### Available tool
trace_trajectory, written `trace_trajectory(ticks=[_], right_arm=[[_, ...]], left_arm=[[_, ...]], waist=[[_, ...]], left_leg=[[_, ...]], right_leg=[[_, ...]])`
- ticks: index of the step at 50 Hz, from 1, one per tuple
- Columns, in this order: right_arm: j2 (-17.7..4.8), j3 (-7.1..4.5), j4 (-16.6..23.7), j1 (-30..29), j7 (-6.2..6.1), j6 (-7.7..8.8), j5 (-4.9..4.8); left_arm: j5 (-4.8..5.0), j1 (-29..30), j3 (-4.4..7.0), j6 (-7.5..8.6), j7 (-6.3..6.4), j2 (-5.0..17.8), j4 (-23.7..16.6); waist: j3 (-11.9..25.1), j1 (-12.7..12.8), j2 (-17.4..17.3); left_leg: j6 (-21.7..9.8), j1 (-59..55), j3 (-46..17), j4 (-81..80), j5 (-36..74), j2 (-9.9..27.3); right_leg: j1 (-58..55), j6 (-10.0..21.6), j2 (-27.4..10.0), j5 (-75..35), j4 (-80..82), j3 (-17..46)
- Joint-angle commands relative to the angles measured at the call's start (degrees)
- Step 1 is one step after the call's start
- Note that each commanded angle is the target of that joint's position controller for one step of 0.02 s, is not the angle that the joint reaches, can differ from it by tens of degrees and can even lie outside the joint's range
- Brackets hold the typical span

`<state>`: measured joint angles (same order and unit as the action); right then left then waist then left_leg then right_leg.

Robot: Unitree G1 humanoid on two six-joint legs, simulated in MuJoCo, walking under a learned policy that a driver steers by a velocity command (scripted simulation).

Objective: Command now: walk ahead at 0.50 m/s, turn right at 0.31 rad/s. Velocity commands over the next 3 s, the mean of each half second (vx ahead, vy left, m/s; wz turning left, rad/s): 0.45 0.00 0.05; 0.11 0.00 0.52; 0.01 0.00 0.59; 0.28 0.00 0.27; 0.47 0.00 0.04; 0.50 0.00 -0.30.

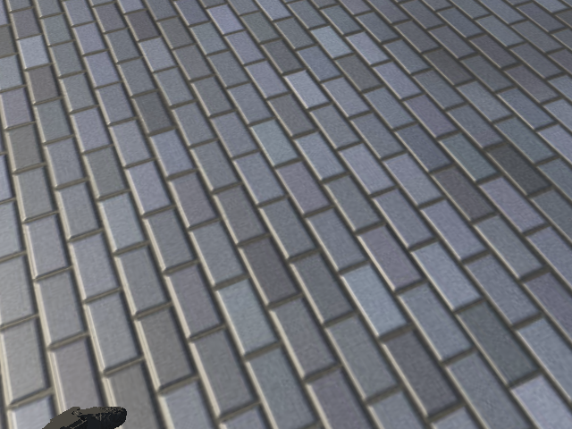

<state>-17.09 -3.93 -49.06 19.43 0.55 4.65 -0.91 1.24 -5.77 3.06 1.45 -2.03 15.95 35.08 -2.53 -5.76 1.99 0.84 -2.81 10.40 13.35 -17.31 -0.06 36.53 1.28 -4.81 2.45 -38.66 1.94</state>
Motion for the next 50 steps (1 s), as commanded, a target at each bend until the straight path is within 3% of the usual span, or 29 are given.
trace_trajectory(ticks=[1,2,4,5,6,7,8,9,10,11,12,14,17,21,24,26,28,29,30,31,32,33,34,35,37,40,44,47,50], right_arm=[[-11.0,-2.45,1.6,-0.2,-0.11,-0.27,-1.12],[-11.8,-2.59,1.3,-0.5,-0.25,-0.59,-1.31],[-11.2,-1.95,1.0,-0.9,-0.75,-1.18,-1.19],[-8.2,-0.52,2.6,-0.6,-0.95,-0.84,0.62],[-1.4,1.81,4.1,5.9,-0.11,0.36,1.41],[-7.4,0.35,3.1,1.0,0.37,1.46,-0.58],[-8.9,-0.18,5.4,-4.5,0.58,2.02,-2.13],[-7.9,0.1,5.4,-5.8,0.26,2.18,-1.7],[-7.7,-0.1,4.9,-6.1,0.09,1.91,-0.69],[-7.0,-0.14,4.1,-4.1,0.17,1.08,-0.54],[-5.9,0.01,3.6,-2.3,0.27,0.3,-0.77],[-4.4,0.17,3.2,-2.2,0.09,-1.08,-0.71],[-3.7,0.13,4.6,-6.4,-0.15,-1.62,-0.43],[-1.4,1.01,6.8,-12.6,1.12,-0.71,0.71],[-2.3,0.68,9.2,-14.7,2.46,-0.78,0.56],[-4.0,-0.08,10.3,-13.6,3.31,-0.99,0.82],[-6.6,-1.58,9.4,-6.4,3.6,-1.15,1.04],[-9.1,-2.9,8.0,-0.4,2.93,-1.06,1.12],[-14.4,-4.03,8.7,2.4,1.5,-1.33,1.25],[-17.1,-3.85,11.4,-1.5,1.11,-1.41,2.0],[-13.1,-3.22,13.0,-2.2,1.4,-2.02,1.51],[-10.4,-2.53,13.9,-5.4,1.28,-2.29,1.07],[-8.5,-2.02,13.7,-7.9,0.99,-2.78,0.23],[-7.2,-1.6,14.1,-9.4,0.47,-3.17,0.03],[-7.8,-1.86,14.9,-10.9,0.06,-3.81,1.2],[-9.6,-2.67,15.3,-10.2,-1.04,-4.18,1.22],[-9.9,-2.96,16.2,-11.2,-2.27,-5.62,0.55],[-9.7,-3.04,16.6,-11.1,-2.39,-6.43,0.67],[-9.3,-3.03,16.9,-10.5,-2.22,-6.95,0.44]], left_arm=[[-0.17,5.7,0.68,1.25,-0.75,3.4,-6.1],[-0.47,4.0,1.22,1.24,-0.75,4.5,-5.9],[-0.7,-10.1,3.8,0.98,-0.11,8.9,-1.8],[-0.8,-19.9,5.25,0.42,0.93,13.4,0.2],[-0.62,-19.1,5.37,0.62,1.04,18.1,0.3],[-0.62,-19.8,3.97,1.12,0.79,12.4,-0.3],[-0.82,-16.9,3.17,1.69,0.64,10.6,0.4],[-0.74,-13.4,2.69,2.02,0.67,9.1,0.7],[-1.09,-10.4,2.19,2.27,0.58,7.3,0.7],[-1.74,-8.6,1.73,2.68,0.59,5.8,0.6],[-1.92,-7.9,1.9,3.2,0.62,6.0,1.0],[-1.71,-7.3,2.08,4.38,0.69,6.0,2.4],[-2.29,-8.3,2.32,4.98,1.38,6.5,4.5],[-2.24,-7.6,2.29,4.57,2.5,7.6,5.9],[-1.33,-8.9,2.75,3.22,3.34,9.0,7.5],[-0.53,-8.1,3.22,1.93,4.03,10.1,7.7],[-0.11,-6.5,3.52,0.62,4.89,10.6,7.2],[-0.16,-6.5,3.13,0.27,5.07,9.6,6.8],[-2.26,-9.9,1.96,0.58,4.84,6.7,5.6],[-3.15,-17.2,0.35,1.21,3.64,2.3,4.6],[-1.84,-15.0,1.23,1.75,2.6,7.9,5.9],[-0.21,-9.1,1.52,1.58,2.52,8.9,4.2],[-0.73,-6.8,1.5,1.02,3.24,8.0,4.2],[-1.52,-5.7,1.82,0.13,4.04,8.6,4.1],[-1.8,-7.2,1.86,-1.02,4.31,7.6,4.1],[-2.02,-7.3,1.35,-1.0,4.86,5.8,4.6],[-1.64,-4.4,1.35,-1.3,4.81,5.7,4.1],[-1.39,-2.7,1.41,-0.59,4.35,5.8,3.5],[-0.94,-3.1,1.78,0.6,3.62,6.3,3.5]], waist=[[-2.3,2.1,-5.7],[-0.6,3.8,-6.7],[8.2,11.9,-6.3],[15.7,15.5,-0.2],[23.4,9.3,13.4],[24.4,13.1,5.9],[15.1,12.8,5.3],[10.5,10.6,1.9],[7.4,8.8,1.3],[6.3,6.7,1.6],[6.3,5.7,3.1],[3.8,4.7,2.0],[1.0,5.6,0.7],[-0.7,7.6,0.6],[0.3,8.2,1.3],[1.6,7.0,2.5],[5.6,3.1,2.6],[8.8,0.1,-0.1],[14.4,0.8,-10.8],[23.5,6.9,-19.3],[29.0,2.5,-9.5],[21.8,2.5,-6.6],[14.3,4.1,-1.2],[11.0,5.0,-2.3],[8.6,7.1,-6.2],[10.6,6.9,-7.0],[10.9,5.7,-8.4],[9.4,4.8,-10.5],[9.4,4.7,-11.8]], left_leg=[[-9.8,-0.6,-6.5,-1.9,29.9,16.8],[-9.2,-1.7,-5.7,1.7,39.5,16.9],[-6.3,3.5,-1.4,19.5,50.8,13.6],[-3.9,17.9,-0.6,37.2,31.8,11.0],[-0.8,38.3,-5.5,56.1,-15.4,0.4],[-1.3,43.3,-14.7,62.2,-16.8,1.7],[-2.0,47.5,-13.9,62.4,-12.2,4.0],[-2.2,46.2,-13.5,58.9,-7.0,6.5],[-1.9,43.7,-13.5,55.5,-3.8,7.9],[-1.7,40.0,-14.2,54.5,-0.7,9.1],[-1.0,37.5,-14.4,53.8,0.4,9.2],[0.2,37.7,-15.2,51.0,2.8,9.0],[0.9,42.0,-16.9,43.3,12.0,8.0],[0.4,35.2,-11.4,26.9,25.2,4.9],[-0.8,35.3,-10.2,22.2,23.9,3.7],[-2.4,34.9,-9.0,20.9,17.4,2.4],[-4.5,26.9,-6.7,18.8,13.6,-1.0],[-6.3,18.1,-7.2,13.9,20.5,-2.8],[-10.7,3.6,-22.2,15.6,46.7,8.1],[-25.5,-12.7,-48.5,14.9,58.5,22.5],[-24.8,-11.3,-46.9,11.3,45.9,20.7],[-21.8,-5.2,-40.0,9.9,36.0,17.6],[-18.3,3.4,-35.2,7.8,28.6,14.5],[-17.0,10.2,-33.4,6.3,24.2,13.1],[-15.8,18.6,-31.3,4.0,21.0,9.7],[-15.7,19.2,-30.1,5.0,24.6,8.8],[-13.4,20.5,-32.3,4.7,9.0,6.8],[-12.6,20.5,-35.2,5.0,3.7,6.2],[-12.0,17.5,-38.9,7.6,8.0,6.5]], right_leg=[[-1.9,2.3,2.1,4.3,4.9,-2.6],[-5.8,3.4,3.7,6.7,6.0,-3.9],[-28.1,6.4,7.5,2.6,10.3,-6.2],[-46.8,9.5,-1.8,-1.0,7.6,6.3],[-60.8,19.4,-16.1,9.9,14.4,36.2],[-59.5,18.9,-16.7,13.8,18.8,39.5],[-52.8,16.5,-14.4,8.9,19.7,29.8],[-45.1,14.5,-12.1,3.0,20.3,22.4],[-38.5,13.5,-10.3,-1.7,22.0,17.4],[-34.1,12.9,-9.1,-3.1,24.5,14.1],[-31.1,13.7,-9.5,-4.1,26.5,12.7],[-27.8,13.6,-9.2,-6.0,29.5,7.6],[-28.2,11.9,-8.2,-6.8,31.4,1.4],[-26.6,8.6,-5.5,-19.4,29.7,-8.2],[-32.8,7.5,-7.6,-23.8,25.4,-9.0],[-37.0,6.4,-9.0,-30.0,20.0,-9.0],[-37.5,4.3,-8.0,-37.2,8.1,-9.8],[-34.6,1.8,-4.6,-32.8,-3.4,-11.2],[-21.8,-2.0,0.4,-6.1,-21.4,-11.8],[-2.9,-5.8,11.9,38.6,-42.3,-3.6],[-1.4,-4.5,8.3,35.6,-44.9,6.2],[1.1,-3.4,6.2,31.1,-43.0,5.2],[1.9,-3.4,4.0,27.4,-37.6,4.0],[0.0,-3.5,2.6,24.9,-33.0,4.0],[-5.8,-3.9,3.4,22.3,-26.7,3.1],[-7.2,-5.5,4.5,20.1,-18.5,3.0],[-8.5,-6.5,5.2,14.6,-11.3,4.1],[-10.3,-6.2,5.9,14.7,-5.5,4.5],[-13.6,-4.9,6.8,15.5,2.6,4.3]])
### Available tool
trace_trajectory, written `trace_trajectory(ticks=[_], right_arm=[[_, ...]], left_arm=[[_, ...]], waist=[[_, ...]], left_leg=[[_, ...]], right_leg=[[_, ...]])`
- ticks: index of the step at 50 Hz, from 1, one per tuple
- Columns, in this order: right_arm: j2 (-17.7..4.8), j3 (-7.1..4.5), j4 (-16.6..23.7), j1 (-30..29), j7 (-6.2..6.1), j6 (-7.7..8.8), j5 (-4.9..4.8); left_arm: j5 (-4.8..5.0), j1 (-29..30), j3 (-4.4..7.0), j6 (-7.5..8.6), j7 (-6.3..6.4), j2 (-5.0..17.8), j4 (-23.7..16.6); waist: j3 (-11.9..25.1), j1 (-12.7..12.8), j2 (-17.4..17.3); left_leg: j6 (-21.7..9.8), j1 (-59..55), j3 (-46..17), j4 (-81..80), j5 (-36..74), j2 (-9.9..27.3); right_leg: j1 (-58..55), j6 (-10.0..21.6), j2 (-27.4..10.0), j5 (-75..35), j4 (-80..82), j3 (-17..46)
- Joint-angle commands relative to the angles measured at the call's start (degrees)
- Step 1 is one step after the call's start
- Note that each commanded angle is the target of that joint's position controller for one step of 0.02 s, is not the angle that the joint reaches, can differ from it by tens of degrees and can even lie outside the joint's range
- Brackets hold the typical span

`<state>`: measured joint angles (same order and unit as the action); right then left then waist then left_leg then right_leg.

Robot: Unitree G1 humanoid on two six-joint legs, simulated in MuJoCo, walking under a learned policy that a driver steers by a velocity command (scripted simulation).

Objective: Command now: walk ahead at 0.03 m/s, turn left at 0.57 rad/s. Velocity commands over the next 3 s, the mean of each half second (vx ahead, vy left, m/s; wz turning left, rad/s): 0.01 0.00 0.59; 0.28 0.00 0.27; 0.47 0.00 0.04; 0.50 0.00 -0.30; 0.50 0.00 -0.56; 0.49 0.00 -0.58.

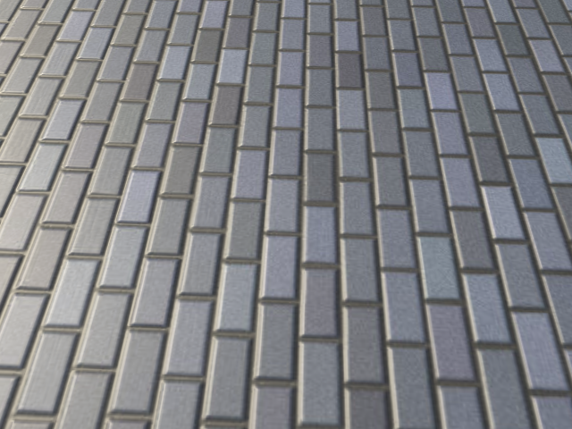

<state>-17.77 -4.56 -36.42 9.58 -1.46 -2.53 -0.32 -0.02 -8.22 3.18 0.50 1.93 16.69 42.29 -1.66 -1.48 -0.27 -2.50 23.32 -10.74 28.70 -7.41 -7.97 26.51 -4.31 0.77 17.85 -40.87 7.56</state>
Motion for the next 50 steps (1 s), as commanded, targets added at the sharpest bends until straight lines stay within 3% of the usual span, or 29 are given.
trace_trajectory(ticks=[1,2,3,4,5,6,7,8,9,12,16,21,23,24,25,26,27,28,29,30,31,34,37,44,46,48,49,50], right_arm=[[-8.4,-2.32,4.4,-1.3,-0.24,0.01,-0.48],[-7.8,-2.12,4.6,-1.5,-0.33,-0.22,-0.9],[-5.6,-1.47,4.7,0.4,-0.31,-0.27,-0.84],[-4.1,-1.2,6.3,2.1,-0.02,0.11,-1.08],[-9.0,-2.6,5.7,1.8,0.16,0.91,0.05],[-11.2,-3.62,4.4,2.6,0.34,0.85,-0.32],[-10.3,-3.69,3.0,3.8,0.14,0.2,-0.56],[-8.9,-3.42,2.4,4.3,-0.09,-0.48,-0.38],[-7.2,-2.92,2.4,4.4,0.02,-0.96,-0.57],[-4.9,-1.96,4.8,-0.3,0.31,-0.99,-1.35],[-3.7,-1.13,6.8,-2.6,1.18,-0.83,-0.88],[-4.9,-1.74,6.9,-0.7,2.26,-1.47,-1.0],[-5.0,-2.32,5.4,3.4,2.41,-1.49,-0.9],[-7.4,-3.22,5.0,5.5,1.87,-1.37,-0.82],[-14.9,-4.75,6.2,7.1,0.77,-0.98,-0.41],[-14.6,-4.19,7.1,7.1,1.43,0.43,1.69],[-11.9,-3.51,6.1,6.9,1.59,1.56,1.6],[-9.6,-2.92,4.9,5.9,1.32,2.23,0.34],[-7.4,-2.18,4.6,4.9,1.04,2.36,-0.67],[-6.7,-1.52,4.4,4.2,0.82,2.52,-0.83],[-6.3,-1.09,4.4,4.1,0.59,2.76,-0.28],[-6.4,-0.95,3.4,5.3,0.22,4.09,0.55],[-8.1,-1.36,2.0,6.5,0.34,4.97,0.18],[-9.4,-1.5,-0.8,9.3,1.54,5.26,-0.79],[-8.9,-1.26,-1.3,9.0,1.82,5.03,-0.91],[-6.9,-0.48,-1.7,8.9,1.89,4.8,-0.55],[-4.3,0.48,-1.2,7.9,1.83,4.98,-0.03],[-0.7,1.6,1.4,9.3,1.57,5.99,-0.05]], left_arm=[[0.42,-2.1,1.87,1.9,-0.62,5.6,-3.3],[0.36,-4.0,2.26,2.15,-0.79,6.2,-2.7],[-0.5,-5.2,3.18,2.08,-0.6,9.6,-2.8],[-2.09,-3.2,4.32,1.17,-0.28,14.9,-2.8],[-3.08,-2.3,3.85,1.16,-0.34,11.8,-4.0],[-2.53,0.0,2.97,1.16,-0.03,8.9,-5.2],[-1.57,2.1,2.54,0.99,0.16,7.2,-5.6],[-0.63,2.8,2.21,0.87,0.36,6.2,-5.8],[-0.37,2.6,1.9,0.62,0.56,5.9,-5.7],[-0.96,-0.2,2.25,-0.35,0.98,6.9,-5.1],[-0.66,-0.8,3.44,-0.97,0.68,9.7,-4.8],[0.87,0.4,4.21,-0.82,-0.52,11.3,-4.2],[1.93,0.6,4.02,-0.64,-0.6,10.3,-3.5],[1.32,-2.6,3.52,-0.4,-0.86,8.1,-2.1],[-2.25,-1.9,1.79,-0.29,-1.2,3.4,-4.6],[-1.64,3.7,2.37,-0.03,-0.61,5.7,-6.7],[-0.3,4.3,3.05,-0.12,-0.48,8.0,-6.3],[0.29,3.5,3.41,0.01,-0.73,8.6,-5.7],[0.22,3.3,3.59,0.16,-0.81,8.4,-4.7],[0.04,3.4,3.59,0.32,-1.04,8.4,-4.6],[0.16,3.1,3.44,0.77,-1.49,7.9,-4.5],[0.43,3.4,2.89,2.46,-2.26,6.6,-3.6],[0.49,4.9,2.12,3.45,-2.77,5.2,-3.5],[1.41,6.7,1.31,4.84,-3.93,5.6,-4.6],[1.47,4.4,1.25,5.35,-4.14,5.8,-4.0],[1.22,-2.5,1.85,5.52,-3.74,6.7,-1.7],[1.0,-9.5,2.63,5.71,-3.16,9.2,-0.5],[0.28,-15.3,4.31,5.61,-2.97,16.2,0.5]], waist=[[8.5,1.6,-9.5],[8.3,2.9,-8.9],[9.3,2.2,-3.2],[6.5,-1.3,14.8],[6.6,0.7,15.1],[6.3,0.0,10.0],[5.2,-0.7,7.3],[4.5,-0.3,7.1],[3.8,0.1,7.2],[3.3,2.8,9.7],[5.6,4.4,11.2],[5.8,3.2,11.8],[6.2,0.7,9.7],[7.2,0.5,3.3],[8.0,1.9,-16.6],[10.0,-2.1,-15.4],[9.4,-2.3,-9.6],[7.8,-1.0,-8.1],[6.4,-0.8,-6.7],[4.4,-0.6,-8.4],[3.4,-0.2,-9.5],[2.1,-0.4,-8.2],[1.1,-1.4,-7.9],[-1.7,-2.6,-6.3],[-1.3,-0.8,-5.8],[1.0,2.8,-4.9],[4.4,6.1,-1.6],[9.5,6.4,13.7]], left_leg=[[-7.8,-8.5,-18.2,-6.3,-0.3,13.6],[-6.2,-7.0,-17.5,-4.2,-0.7,11.8],[-3.2,-2.1,-13.6,2.5,-9.7,8.4],[0.6,9.9,-0.8,13.5,-24.2,-1.4],[3.4,12.2,1.3,28.2,-28.1,0.9],[4.3,11.7,1.2,34.7,-24.6,2.7],[5.4,11.7,2.2,37.6,-21.5,3.2],[6.4,13.1,2.8,40.7,-18.7,3.6],[7.2,13.5,3.7,42.2,-17.4,4.0],[8.6,14.7,7.6,35.1,-14.5,5.8],[8.4,8.0,10.2,23.5,-16.0,8.9],[5.1,-1.4,13.9,9.4,-13.0,8.4],[1.8,-10.1,15.2,-3.0,-3.4,6.6],[-0.6,-18.7,9.8,-7.2,6.3,8.8],[-7.9,-29.2,-12.3,-6.4,30.6,25.1],[-18.7,-24.0,-19.5,-7.4,32.7,31.2],[-17.4,-23.2,-14.8,-9.3,19.2,27.9],[-13.6,-22.8,-11.6,-10.8,2.3,24.1],[-11.1,-22.2,-10.7,-12.7,-12.0,21.8],[-10.5,-20.3,-10.9,-15.0,-18.1,20.7],[-10.3,-19.0,-10.8,-16.9,-20.0,20.0],[-9.6,-19.5,-8.2,-19.0,-15.6,19.2],[-9.6,-18.5,-6.6,-19.2,-13.0,19.5],[-10.4,-14.6,-8.1,-17.9,-15.7,21.5],[-9.4,-13.3,-7.7,-15.7,-14.3,21.1],[-7.3,-9.4,-5.3,-9.7,-10.0,18.2],[-4.7,-4.4,-1.3,1.1,-6.4,14.5],[0.1,10.6,7.9,21.6,-13.9,6.2]], right_leg=[[-6.7,1.5,1.4,-2.4,10.5,-1.9],[-11.5,2.6,0.3,-7.4,17.7,-2.3],[-18.0,5.7,-8.5,-9.4,21.2,4.2],[-20.4,14.2,-19.7,-19.5,23.2,17.5],[-17.7,19.6,-24.7,-23.9,23.9,22.6],[-16.7,18.6,-22.4,-24.4,22.6,17.3],[-16.5,15.9,-18.4,-23.7,21.5,11.5],[-17.5,14.6,-16.5,-23.4,20.9,8.1],[-17.5,14.5,-15.4,-24.9,20.9,5.4],[-21.7,15.5,-14.3,-25.8,21.5,0.8],[-23.4,16.6,-17.0,-28.1,21.0,-1.7],[-21.5,15.5,-18.8,-28.1,18.5,-4.2],[-18.0,11.7,-17.1,-24.1,13.1,-7.5],[-11.3,7.2,-14.3,-15.8,5.7,-11.6],[6.7,0.9,-6.5,14.8,-13.2,-16.6],[12.2,-0.5,-1.6,22.6,-24.2,-7.7],[13.1,0.2,-3.3,18.4,-27.7,-5.0],[14.3,1.3,-4.7,12.5,-25.7,-4.6],[15.2,1.8,-5.5,8.1,-23.1,-4.7],[15.0,1.7,-5.4,3.9,-21.4,-5.1],[13.9,1.7,-4.8,0.4,-20.3,-5.7],[11.7,1.9,-4.3,-5.6,-10.3,-6.2],[8.4,2.0,-3.9,-8.2,-1.0,-6.4],[2.1,4.3,-3.4,-6.8,8.1,-6.9],[-3.3,5.6,-2.8,-7.9,11.3,-7.9],[-14.5,6.9,-1.6,-7.7,13.6,-8.8],[-24.0,9.1,-6.2,-5.6,15.2,-2.9],[-37.8,16.6,-18.1,3.4,20.9,17.6]])
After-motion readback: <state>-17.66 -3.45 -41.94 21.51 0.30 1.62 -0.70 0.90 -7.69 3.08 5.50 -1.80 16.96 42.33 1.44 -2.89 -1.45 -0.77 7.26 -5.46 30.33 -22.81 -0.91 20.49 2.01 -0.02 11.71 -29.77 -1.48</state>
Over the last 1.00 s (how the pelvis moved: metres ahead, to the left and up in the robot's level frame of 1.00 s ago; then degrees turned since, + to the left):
0.41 -0.02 0.00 23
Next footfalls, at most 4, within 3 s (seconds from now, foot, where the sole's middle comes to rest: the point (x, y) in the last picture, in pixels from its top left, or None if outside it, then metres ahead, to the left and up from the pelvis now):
0.06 right None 0.09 -0.15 -0.77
0.48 left None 0.01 0.11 -0.77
0.98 right None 0.24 -0.05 -0.77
1.48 left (158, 427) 0.46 0.30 -0.77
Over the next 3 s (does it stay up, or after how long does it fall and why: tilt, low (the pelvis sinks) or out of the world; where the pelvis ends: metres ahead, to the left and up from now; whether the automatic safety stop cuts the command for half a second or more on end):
stays up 1.17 0.23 -0.01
